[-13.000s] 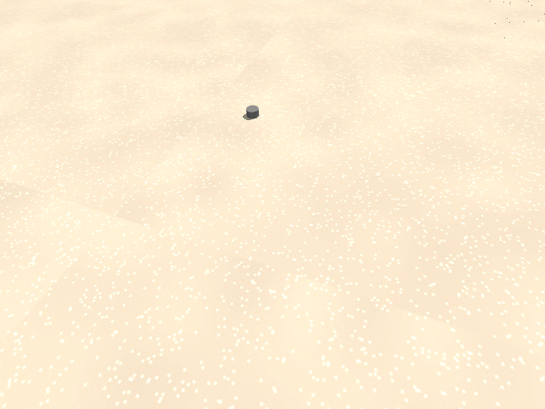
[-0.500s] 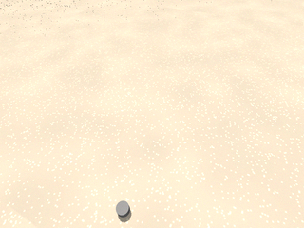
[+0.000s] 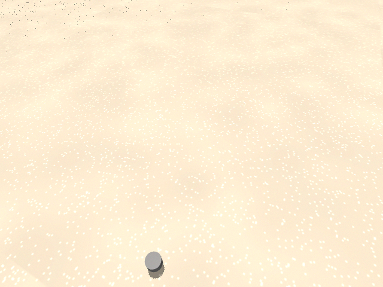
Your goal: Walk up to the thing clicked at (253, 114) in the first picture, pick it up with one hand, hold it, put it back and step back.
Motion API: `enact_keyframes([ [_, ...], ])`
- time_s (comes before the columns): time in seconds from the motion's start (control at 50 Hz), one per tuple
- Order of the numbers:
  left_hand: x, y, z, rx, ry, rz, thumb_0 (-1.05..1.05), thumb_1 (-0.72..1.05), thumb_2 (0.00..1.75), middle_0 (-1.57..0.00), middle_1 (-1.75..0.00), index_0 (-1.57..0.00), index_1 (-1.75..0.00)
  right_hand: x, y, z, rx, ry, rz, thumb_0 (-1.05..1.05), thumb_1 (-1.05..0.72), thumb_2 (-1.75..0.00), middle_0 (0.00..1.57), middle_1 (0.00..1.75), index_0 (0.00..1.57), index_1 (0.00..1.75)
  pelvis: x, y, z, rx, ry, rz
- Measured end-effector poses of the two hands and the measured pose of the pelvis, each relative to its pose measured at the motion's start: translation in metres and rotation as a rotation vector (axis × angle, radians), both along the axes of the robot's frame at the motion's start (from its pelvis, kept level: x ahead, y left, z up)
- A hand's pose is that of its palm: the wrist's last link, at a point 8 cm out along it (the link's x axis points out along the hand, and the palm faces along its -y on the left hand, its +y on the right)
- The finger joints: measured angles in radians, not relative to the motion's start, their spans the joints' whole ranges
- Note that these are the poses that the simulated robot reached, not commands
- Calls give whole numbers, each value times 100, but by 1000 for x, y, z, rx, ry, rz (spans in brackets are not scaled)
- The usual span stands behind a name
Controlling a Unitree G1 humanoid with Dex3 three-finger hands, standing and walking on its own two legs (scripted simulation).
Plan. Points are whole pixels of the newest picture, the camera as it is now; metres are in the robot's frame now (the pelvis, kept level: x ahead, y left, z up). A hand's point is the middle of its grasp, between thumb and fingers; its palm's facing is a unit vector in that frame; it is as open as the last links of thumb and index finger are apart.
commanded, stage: stand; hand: left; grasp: from above
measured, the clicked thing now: (153, 261) +0.38 +0.24 -0.76
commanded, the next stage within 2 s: rise first in 0.26 s
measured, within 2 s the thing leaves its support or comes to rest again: neither
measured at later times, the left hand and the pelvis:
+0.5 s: hand out of the picture +0.12 +0.25 -0.16, palm faces +0.03 -0.94 -0.33, open 7.8 cm; pelvis -0.01 +0.00 -0.01, yaw -1 degrees
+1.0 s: hand out of the picture +0.14 +0.26 -0.24, palm faces -0.15 -0.88 -0.44, open 14.0 cm; pelvis -0.02 +0.02 -0.09, yaw -3 degrees
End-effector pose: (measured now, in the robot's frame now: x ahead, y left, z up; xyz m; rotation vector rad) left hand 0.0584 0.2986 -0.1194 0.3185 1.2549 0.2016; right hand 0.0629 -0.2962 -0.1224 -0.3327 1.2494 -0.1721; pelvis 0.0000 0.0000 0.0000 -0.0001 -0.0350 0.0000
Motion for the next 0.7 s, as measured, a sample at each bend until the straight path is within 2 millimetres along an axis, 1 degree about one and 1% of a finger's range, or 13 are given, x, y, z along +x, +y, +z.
enact_keyframes([
  [0.38,7,1,1,0,-5,-4,0,90,90,-21,-30,-21,-30,6,2,0,2,-8,0,0,-90,-90,20,30,21,30,4,1,0,1,2,-4],
  [0.4,10,0,1,0,-22,6,0,90,90,-21,-30,-21,-31,8,3,0,3,-27,-10,0,-90,-90,20,30,21,30,3,1,-1,2,14,-4],
  [0.44,24,-3,1,-4,-80,20,1,87,90,-22,-32,-20,-33,13,8,0,8,-89,-17,0,-91,-90,20,30,21,30,-1,2,-3,2,35,-3],
  [0.52,60,-7,-7,-19,-125,5,1,73,90,-22,-45,-20,-46,17,21,-4,30,-148,-32,0,-91,-90,20,30,21,30,-10,1,-11,2,88,-12],
  [0.56,78,-6,-12,-21,-142,-30,1,62,89,-21,-54,-20,-55,16,27,-8,41,-164,-42,0,-91,-90,20,30,21,30,-13,1,-16,3,124,-18],
  [0.6,92,-5,-16,-16,-157,-58,0,50,89,-19,-64,-19,-64,13,32,-11,51,-177,-58,0,-91,-90,20,30,21,30,-14,1,-22,4,150,-27],
  [0.64,99,-4,-19,-3,-165,-80,0,37,89,-17,-73,-18,-72,9,35,-13,58,-184,-74,0,-91,-90,20,30,21,30,-13,2,-26,4,164,-34],
  [0.7,101,-5,-23,17,-137,-109,0,16,90,-15,-84,-16,-83,6,40,-16,68,-196,-86,0,-91,-90,20,30,21,30,-11,5,-31,0,182,-38],
])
